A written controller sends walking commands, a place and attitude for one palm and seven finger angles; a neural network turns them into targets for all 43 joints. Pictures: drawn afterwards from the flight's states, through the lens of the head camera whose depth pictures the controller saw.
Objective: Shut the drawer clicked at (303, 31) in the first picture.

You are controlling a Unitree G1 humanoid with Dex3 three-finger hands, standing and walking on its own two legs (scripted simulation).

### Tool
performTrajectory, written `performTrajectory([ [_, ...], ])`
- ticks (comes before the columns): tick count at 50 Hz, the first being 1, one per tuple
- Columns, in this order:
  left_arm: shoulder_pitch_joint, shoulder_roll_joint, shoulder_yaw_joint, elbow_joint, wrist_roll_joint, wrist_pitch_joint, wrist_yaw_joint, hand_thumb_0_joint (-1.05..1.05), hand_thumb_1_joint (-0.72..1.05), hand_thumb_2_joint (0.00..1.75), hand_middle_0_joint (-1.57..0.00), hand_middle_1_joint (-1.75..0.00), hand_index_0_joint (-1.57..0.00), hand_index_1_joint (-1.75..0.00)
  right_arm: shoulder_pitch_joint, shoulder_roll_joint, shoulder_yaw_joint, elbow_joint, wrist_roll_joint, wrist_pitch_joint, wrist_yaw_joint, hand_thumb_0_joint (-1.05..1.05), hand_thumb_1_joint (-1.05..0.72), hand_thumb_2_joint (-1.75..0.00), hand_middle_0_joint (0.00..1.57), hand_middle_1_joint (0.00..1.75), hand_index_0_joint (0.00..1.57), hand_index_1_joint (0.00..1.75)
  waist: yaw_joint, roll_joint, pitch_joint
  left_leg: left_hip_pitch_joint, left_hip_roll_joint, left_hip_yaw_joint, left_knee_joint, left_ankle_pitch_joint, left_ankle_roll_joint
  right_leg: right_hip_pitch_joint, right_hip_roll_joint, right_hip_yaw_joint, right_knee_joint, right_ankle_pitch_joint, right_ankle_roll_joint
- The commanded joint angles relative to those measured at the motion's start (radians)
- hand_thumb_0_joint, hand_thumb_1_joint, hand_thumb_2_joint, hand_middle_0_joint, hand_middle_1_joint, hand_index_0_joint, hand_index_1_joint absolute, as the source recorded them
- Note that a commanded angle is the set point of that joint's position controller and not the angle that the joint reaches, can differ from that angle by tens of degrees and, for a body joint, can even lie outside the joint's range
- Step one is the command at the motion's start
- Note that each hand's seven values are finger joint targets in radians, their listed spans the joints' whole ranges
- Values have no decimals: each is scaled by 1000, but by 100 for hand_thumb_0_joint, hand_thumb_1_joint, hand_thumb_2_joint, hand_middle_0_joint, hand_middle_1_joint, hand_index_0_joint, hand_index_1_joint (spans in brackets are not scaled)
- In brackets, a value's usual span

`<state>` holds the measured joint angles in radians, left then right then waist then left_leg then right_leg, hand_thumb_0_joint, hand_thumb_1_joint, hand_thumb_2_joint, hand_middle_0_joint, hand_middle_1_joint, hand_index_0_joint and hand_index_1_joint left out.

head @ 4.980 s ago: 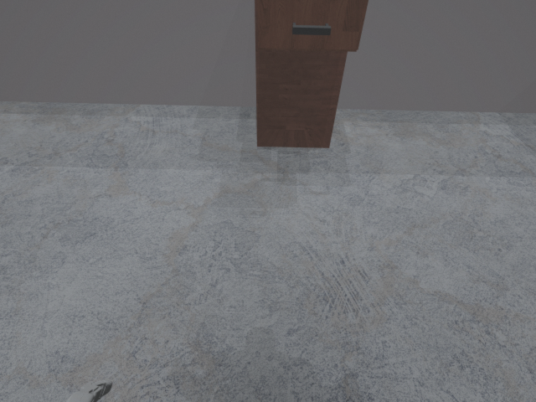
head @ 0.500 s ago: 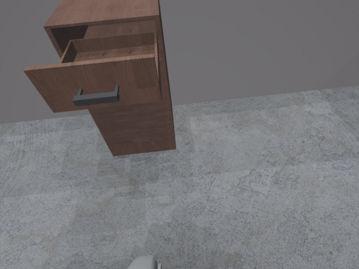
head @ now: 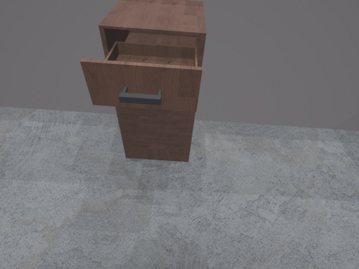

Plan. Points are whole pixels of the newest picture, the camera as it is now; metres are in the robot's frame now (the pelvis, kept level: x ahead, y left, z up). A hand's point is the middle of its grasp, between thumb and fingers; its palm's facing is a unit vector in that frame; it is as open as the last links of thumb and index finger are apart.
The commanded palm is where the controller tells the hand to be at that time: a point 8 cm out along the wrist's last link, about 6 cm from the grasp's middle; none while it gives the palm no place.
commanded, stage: take the last steps up to it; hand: left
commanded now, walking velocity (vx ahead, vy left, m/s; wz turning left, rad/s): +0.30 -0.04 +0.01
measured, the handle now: (141, 94) +0.64 +0.18 +0.02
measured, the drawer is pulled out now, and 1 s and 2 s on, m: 0.29 0.29 0.29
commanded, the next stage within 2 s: come to a stop and stand still in 1.04 s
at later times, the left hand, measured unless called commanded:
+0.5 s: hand out of the picture +0.06 +0.09 -0.16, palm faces +0.10 -0.97 -0.21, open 7.3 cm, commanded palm none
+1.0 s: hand (126, 259) +0.19 +0.15 -0.19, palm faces +0.13 -0.98 -0.17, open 7.4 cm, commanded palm none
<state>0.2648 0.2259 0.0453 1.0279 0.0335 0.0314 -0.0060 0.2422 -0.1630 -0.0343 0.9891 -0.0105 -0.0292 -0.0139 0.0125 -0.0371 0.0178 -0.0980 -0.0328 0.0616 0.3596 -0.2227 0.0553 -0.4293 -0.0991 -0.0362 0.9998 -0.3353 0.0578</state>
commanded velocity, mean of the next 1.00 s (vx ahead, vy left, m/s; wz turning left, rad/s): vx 0.27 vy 0.00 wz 0.03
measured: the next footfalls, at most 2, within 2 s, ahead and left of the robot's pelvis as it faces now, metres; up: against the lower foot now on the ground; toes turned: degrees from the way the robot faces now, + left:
right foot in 0.22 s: +0.11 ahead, -0.14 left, +0.00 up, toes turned -6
left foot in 0.84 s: +0.31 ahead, +0.08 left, +0.00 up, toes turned +11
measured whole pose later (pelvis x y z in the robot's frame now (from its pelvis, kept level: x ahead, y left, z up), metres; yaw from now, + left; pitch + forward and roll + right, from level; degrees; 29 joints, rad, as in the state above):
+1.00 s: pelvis +0.25 -0.01 -0.01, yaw +1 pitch -2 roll +1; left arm 0.38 0.14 0.05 1.14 0.02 -0.02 0.02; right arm 0.14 -0.12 -0.05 1.00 0.01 -0.09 -0.03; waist 0.04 -0.04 0.07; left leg -0.22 0.00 0.18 0.50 -0.25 0.07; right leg -0.41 -0.08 -0.05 1.19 -0.40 0.00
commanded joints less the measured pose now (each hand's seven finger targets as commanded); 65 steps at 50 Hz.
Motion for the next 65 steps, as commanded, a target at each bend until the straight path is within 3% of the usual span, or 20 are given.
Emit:
performTrajectory([
  [1,-91,46,8,-85,-5,-27,-6,0,90,90,-20,-30,-20,-30,112,-161,-38,0,-13,-8,-9,0,-90,-90,20,30,20,30,-50,144,123,-22,299,-287,-229,-146,143,-128,-21,-1,-129,-2,-14],
  [6,-103,24,11,-96,-10,-39,-12,0,90,90,-20,-30,-20,-30,117,-180,-43,25,-20,-8,-6,0,-90,-90,20,30,20,30,-38,153,102,-99,302,-290,-201,-218,136,34,12,-27,-319,-27,-35],
  [9,71,31,23,-29,-7,-53,-8,0,90,90,-20,-30,-20,-30,87,-157,-34,40,-15,-4,-4,0,-90,-90,20,30,20,30,45,55,42,-254,220,-199,-16,-277,69,354,52,-45,-518,73,-43],
  [10,162,78,32,1,-1,-68,0,0,90,90,-20,-30,-20,-30,96,-118,-29,39,-7,-7,-1,0,-90,-90,20,30,20,30,80,-66,4,-365,135,-109,191,-295,23,497,-43,81,-629,-63,-66],
  [11,237,172,50,18,2,-76,11,0,90,90,-20,-30,-20,-30,99,-52,-15,12,0,-9,6,0,-90,-90,20,30,20,30,103,-354,3,-575,14,21,497,-351,-21,592,-283,436,-805,-251,-159],
  [12,266,173,46,16,-19,-70,19,0,90,90,-20,-30,-20,-30,51,-115,-26,-8,-12,-5,11,0,-90,-90,20,30,20,30,112,-233,20,-578,57,-55,643,-338,-15,475,-342,530,-895,-369,-208],
  [15,81,75,23,-15,-23,-86,23,0,90,90,-20,-30,-20,-30,95,-94,-42,54,-18,13,23,0,-90,-90,20,30,20,30,4,-55,105,-516,127,-76,779,-86,-29,258,-249,333,-905,-276,-171],
  [18,85,5,4,-3,-25,-102,25,0,90,90,-20,-30,-20,-30,171,-39,-38,96,-20,32,24,0,-90,-90,20,30,20,30,-37,-24,118,-473,131,-57,782,40,-56,209,-156,118,-904,-1,-134],
  [36,341,-1,-4,140,-5,-114,43,0,90,90,-20,-30,-20,-30,-209,-11,-18,-31,-9,0,40,0,-90,-90,20,30,20,30,53,-70,131,-500,114,38,366,-15,-40,470,-195,66,-766,610,-214],
  [40,290,19,4,133,-13,-110,42,0,90,90,-20,-30,-20,-30,-18,-35,-18,23,-14,-21,18,0,-90,-90,20,30,20,30,-44,-56,0,-142,13,112,151,46,1,434,-121,-32,-469,892,-162],
  [41,286,2,0,128,-18,-109,40,0,90,90,-20,-30,-20,-30,109,-85,-31,59,-19,-28,8,0,-90,-90,20,30,20,30,-95,-3,-77,96,80,50,113,160,18,299,-88,-43,-285,729,-131],
  [42,320,-41,-6,110,-32,-108,35,0,90,90,-20,-30,-20,-30,212,-192,-53,74,-27,-34,-4,0,-90,-90,20,30,20,30,-115,208,-207,360,343,-263,125,377,118,34,31,-108,-22,243,-81],
  [43,281,-55,-15,82,-30,-112,35,0,90,90,-20,-30,-20,-30,279,-229,-58,88,-10,-26,-11,0,-90,-90,20,30,20,30,-122,249,-247,406,491,-445,40,608,213,-101,87,-46,214,-242,-77],
  [44,232,-27,-1,69,-24,-104,41,0,90,90,-20,-30,-20,-30,219,-211,-54,77,-2,-20,-10,0,-90,-90,20,30,20,30,-93,112,-160,289,499,-363,16,563,233,-134,37,7,289,-235,-93],
  [47,147,-58,6,67,-14,-81,26,0,90,90,-20,-30,-20,-30,74,-95,-21,48,-5,-42,-15,0,-90,-90,20,30,20,30,-32,64,37,-20,384,-186,-81,502,137,-112,-29,33,271,-53,-60],
  [50,194,-82,7,69,-10,-48,21,0,90,90,-20,-30,-20,-30,51,-60,-7,50,-1,-50,-13,0,-90,-90,20,30,20,30,22,138,44,-135,305,-71,-133,440,101,-37,-24,14,181,28,-45],
  [57,2,-41,8,-26,-7,-31,12,0,90,90,-20,-30,-20,-30,91,-92,-19,47,-14,-42,-13,0,-90,-90,20,30,20,30,-1,149,79,-63,302,-53,-137,433,129,-72,-28,-14,-135,92,-32],
  [61,-31,-38,-8,-31,-12,-36,29,0,90,90,-20,-30,-20,-30,97,-100,-13,70,-16,-20,-22,0,-90,-90,20,30,20,30,-6,144,45,-43,275,-32,2,645,78,116,30,-45,-386,135,-38],
  [63,37,5,-4,-11,-11,-46,36,0,90,90,-20,-30,-20,-30,106,-93,-11,83,-5,-12,-22,0,-90,-90,20,30,20,30,29,82,-7,-50,215,-6,94,490,6,262,11,-28,-587,371,-33],
  [65,57,112,9,-2,-15,-57,48,0,90,90,-20,-30,-20,-30,161,-51,-13,82,11,4,-15,0,-90,-90,20,30,20,30,3,-53,-88,-203,104,26,170,-25,-72,430,-216,186,-499,976,-145],
])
